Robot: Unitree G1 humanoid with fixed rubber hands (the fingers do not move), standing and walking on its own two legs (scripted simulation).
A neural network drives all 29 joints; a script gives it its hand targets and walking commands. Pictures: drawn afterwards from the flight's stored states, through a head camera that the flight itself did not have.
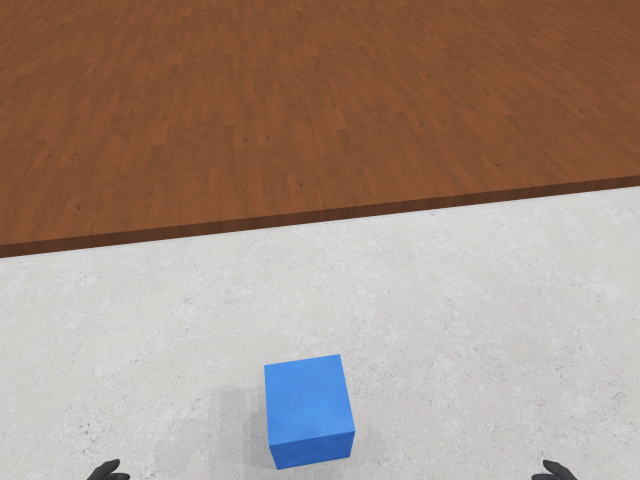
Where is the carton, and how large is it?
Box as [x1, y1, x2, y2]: [264, 354, 354, 469]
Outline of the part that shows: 339,354 264,365 268,441 277,469 349,456 354,434 354,426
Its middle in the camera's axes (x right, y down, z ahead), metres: -0.04 +0.50 +1.08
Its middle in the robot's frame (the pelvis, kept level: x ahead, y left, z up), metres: +0.42 +0.05 -0.66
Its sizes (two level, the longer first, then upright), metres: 0.210 0.200 0.250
